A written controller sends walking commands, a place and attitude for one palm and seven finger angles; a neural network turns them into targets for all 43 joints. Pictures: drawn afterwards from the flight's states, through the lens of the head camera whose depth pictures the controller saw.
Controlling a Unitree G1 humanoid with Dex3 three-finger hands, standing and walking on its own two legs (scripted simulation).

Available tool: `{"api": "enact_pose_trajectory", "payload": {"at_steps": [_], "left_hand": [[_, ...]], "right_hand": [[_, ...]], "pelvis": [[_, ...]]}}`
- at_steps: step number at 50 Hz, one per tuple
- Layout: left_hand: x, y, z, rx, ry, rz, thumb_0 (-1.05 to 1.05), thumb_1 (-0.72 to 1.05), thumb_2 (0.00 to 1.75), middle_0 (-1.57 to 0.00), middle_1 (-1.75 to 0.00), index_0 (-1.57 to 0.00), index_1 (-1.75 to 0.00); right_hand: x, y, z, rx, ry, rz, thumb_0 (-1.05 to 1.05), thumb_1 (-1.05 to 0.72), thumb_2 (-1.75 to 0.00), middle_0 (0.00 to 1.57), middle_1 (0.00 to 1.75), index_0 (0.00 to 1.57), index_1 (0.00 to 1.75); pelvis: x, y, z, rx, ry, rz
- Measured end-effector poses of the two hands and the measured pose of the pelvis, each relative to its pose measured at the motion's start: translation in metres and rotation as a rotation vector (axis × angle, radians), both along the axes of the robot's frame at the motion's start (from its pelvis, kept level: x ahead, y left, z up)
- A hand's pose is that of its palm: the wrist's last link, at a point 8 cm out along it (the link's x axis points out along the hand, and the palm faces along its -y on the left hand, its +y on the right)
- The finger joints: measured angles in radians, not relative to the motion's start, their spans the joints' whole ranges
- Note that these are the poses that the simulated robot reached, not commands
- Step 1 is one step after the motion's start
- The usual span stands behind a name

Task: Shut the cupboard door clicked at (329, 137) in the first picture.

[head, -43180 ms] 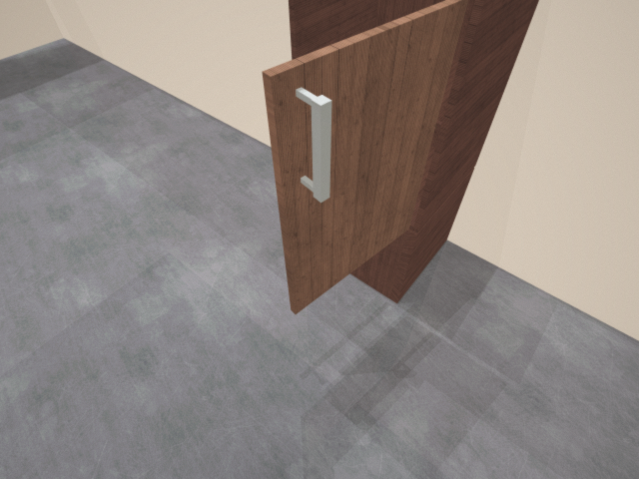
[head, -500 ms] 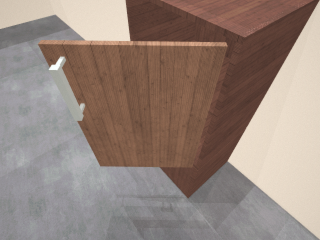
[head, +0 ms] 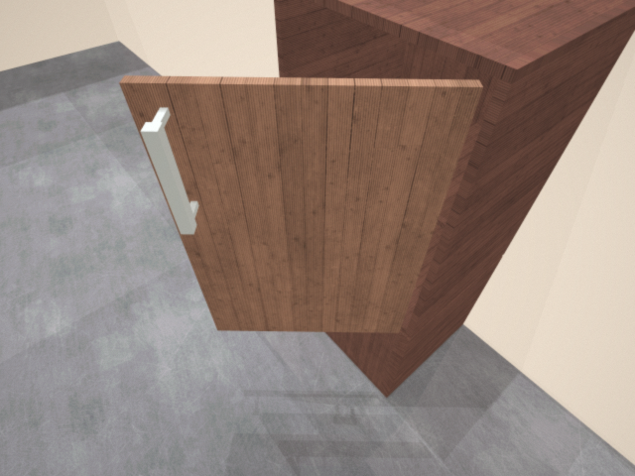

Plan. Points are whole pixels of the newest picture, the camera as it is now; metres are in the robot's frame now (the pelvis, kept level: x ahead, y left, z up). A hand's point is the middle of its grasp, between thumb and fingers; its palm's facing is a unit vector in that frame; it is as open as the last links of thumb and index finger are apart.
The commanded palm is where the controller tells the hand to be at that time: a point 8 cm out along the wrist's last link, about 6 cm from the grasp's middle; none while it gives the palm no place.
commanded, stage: come to a stop and stand still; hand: left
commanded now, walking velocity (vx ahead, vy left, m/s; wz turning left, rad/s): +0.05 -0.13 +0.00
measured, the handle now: (176, 175) +0.45 +0.22 +0.15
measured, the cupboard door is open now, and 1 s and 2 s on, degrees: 49 49 49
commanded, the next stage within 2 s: look again from close up in 0.66 s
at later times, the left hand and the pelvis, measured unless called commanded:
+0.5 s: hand out of the picture +0.06 +0.16 -0.17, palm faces +0.00 -0.97 -0.23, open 7.4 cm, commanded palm none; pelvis +0.03 -0.03 +0.00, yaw +0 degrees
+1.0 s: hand out of the picture +0.08 +0.18 -0.16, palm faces +0.00 -0.96 -0.27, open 7.4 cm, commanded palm none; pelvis +0.02 -0.02 +0.01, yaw +0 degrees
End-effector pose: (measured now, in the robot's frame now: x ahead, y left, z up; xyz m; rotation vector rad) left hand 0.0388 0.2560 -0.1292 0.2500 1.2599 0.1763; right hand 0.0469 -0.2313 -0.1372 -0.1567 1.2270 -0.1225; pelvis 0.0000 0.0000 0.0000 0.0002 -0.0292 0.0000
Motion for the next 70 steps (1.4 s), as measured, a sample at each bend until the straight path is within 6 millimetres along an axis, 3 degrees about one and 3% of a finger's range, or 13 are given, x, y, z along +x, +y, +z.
{"api": "enact_pose_trajectory", "payload": {"at_steps": [6, 14, 25, 37, 49, 69, 70], "left_hand": [[-0.012, -0.006, 0.001, -0.004, 0.046, 0.004, 0.00, 0.91, 0.90, -0.20, -0.30, -0.20, -0.29], [-0.021, -0.029, -0.003, -0.028, 0.130, 0.026, 0.00, 0.91, 0.90, -0.20, -0.30, -0.20, -0.29], [0.013, -0.049, -0.008, -0.054, 0.082, 0.026, 0.00, 0.91, 0.90, -0.20, -0.30, -0.20, -0.30], [0.043, -0.038, -0.001, -0.030, 0.007, 0.012, 0.00, 0.91, 0.90, -0.20, -0.30, -0.20, -0.30], [0.035, -0.026, 0.004, -0.015, 0.006, 0.008, 0.00, 0.91, 0.90, -0.20, -0.30, -0.20, -0.30], [-0.006, -0.034, 0.003, -0.044, 0.053, 0.028, 0.00, 0.91, 0.90, -0.20, -0.30, -0.20, -0.30], [0.002, -0.030, 0.008, -0.054, -0.002, 0.103, 0.00, 0.91, 0.90, -0.20, -0.30, -0.20, -0.30]], "right_hand": [[-0.007, -0.009, -0.003, 0.001, 0.039, -0.008, 0.00, -0.93, -0.90, 0.20, 0.30, 0.20, 0.30], [-0.004, -0.031, -0.003, -0.026, 0.081, -0.022, 0.00, -0.91, -0.90, 0.20, 0.30, 0.20, 0.30], [0.023, -0.042, 0.000, -0.046, 0.072, -0.020, 0.00, -0.91, -0.90, 0.20, 0.30, 0.20, 0.30], [0.041, -0.035, 0.004, -0.033, 0.033, -0.011, 0.00, -0.91, -0.90, 0.20, 0.30, 0.20, 0.30], [0.024, -0.034, 0.008, -0.040, 0.058, -0.014, 0.00, -0.91, -0.90, 0.20, 0.30, 0.20, 0.30], [-0.013, -0.027, 0.010, -0.026, 0.107, -0.011, 0.00, -0.91, -0.90, 0.20, 0.30, 0.20, 0.30], [-0.011, -0.028, 0.011, -0.041, 0.069, -0.007, 0.00, -0.91, -0.90, 0.20, 0.30, 0.20, 0.30]], "pelvis": [[0.003, -0.008, 0.000, 0.002, 0.020, -0.004], [0.018, -0.020, 0.000, 0.014, 0.038, -0.007], [0.032, -0.030, 0.001, 0.015, 0.032, -0.005], [0.032, -0.029, 0.005, 0.015, 0.030, -0.006], [0.023, -0.025, 0.009, 0.015, 0.022, -0.004], [0.002, -0.022, 0.014, 0.004, 0.018, 0.009], [0.000, -0.022, 0.012, 0.000, 0.011, 0.012]]}}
